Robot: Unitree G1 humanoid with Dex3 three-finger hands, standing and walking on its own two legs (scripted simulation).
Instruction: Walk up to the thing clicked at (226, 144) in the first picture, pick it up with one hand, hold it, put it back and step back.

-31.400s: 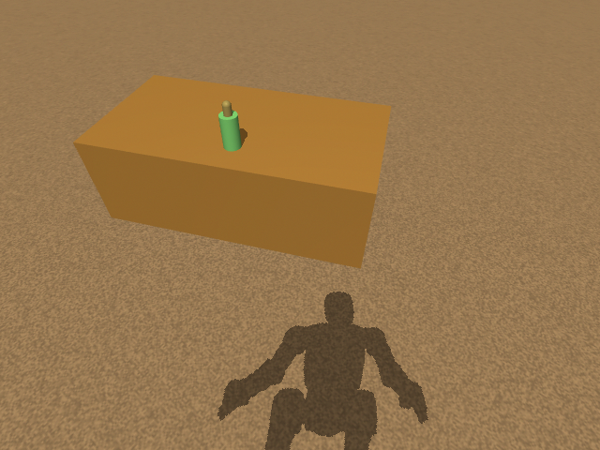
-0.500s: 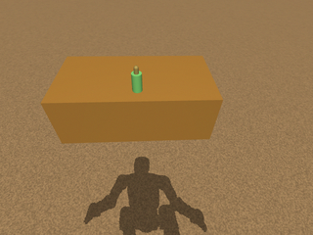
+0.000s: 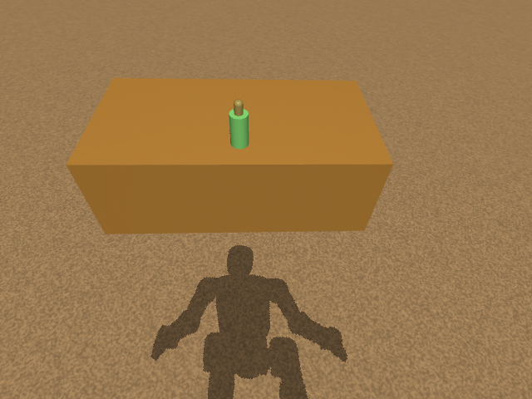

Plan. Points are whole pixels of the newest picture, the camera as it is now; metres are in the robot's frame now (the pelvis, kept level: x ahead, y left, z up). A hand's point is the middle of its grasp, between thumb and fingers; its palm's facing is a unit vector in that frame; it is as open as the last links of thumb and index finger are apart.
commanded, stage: step back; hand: left
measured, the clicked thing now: (239, 123) +1.08 +0.15 -0.25
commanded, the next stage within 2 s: stand in 0.22 s
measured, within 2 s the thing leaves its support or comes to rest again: neither
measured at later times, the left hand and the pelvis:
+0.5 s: hand out of the picture +0.10 +0.24 -0.13, palm faces -0.03 -0.94 -0.34, open 7.4 cm; pelvis +0.01 -0.01 +0.02, yaw -1 degrees
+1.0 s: hand out of the picture +0.07 +0.24 -0.13, palm faces -0.04 -0.94 -0.34, open 7.4 cm; pelvis +0.00 -0.02 +0.02, yaw -1 degrees
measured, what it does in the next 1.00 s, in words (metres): stands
